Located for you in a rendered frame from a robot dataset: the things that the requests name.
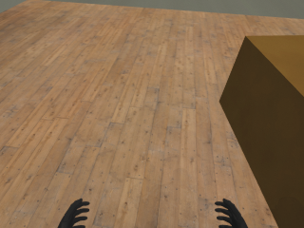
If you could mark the pedestal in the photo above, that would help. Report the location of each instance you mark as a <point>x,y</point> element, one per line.
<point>263,101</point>

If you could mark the robot right hand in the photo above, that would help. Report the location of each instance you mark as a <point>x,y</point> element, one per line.
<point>235,218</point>

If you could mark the robot left hand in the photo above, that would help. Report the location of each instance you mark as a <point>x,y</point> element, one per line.
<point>69,219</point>

